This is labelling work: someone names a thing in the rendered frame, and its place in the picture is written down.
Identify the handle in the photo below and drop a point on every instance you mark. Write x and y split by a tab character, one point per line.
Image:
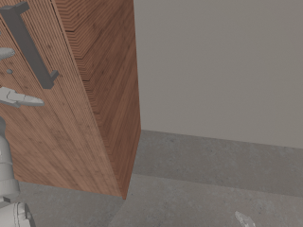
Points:
12	16

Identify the wardrobe door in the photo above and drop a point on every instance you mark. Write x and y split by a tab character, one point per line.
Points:
58	144

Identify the left robot forearm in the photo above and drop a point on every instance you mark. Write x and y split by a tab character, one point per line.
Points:
9	186

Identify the robot left hand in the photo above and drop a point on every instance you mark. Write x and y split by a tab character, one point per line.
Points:
11	97

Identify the robot right hand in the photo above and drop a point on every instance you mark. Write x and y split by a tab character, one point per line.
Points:
244	220

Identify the robot left upper arm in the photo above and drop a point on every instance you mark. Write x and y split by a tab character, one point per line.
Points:
16	215

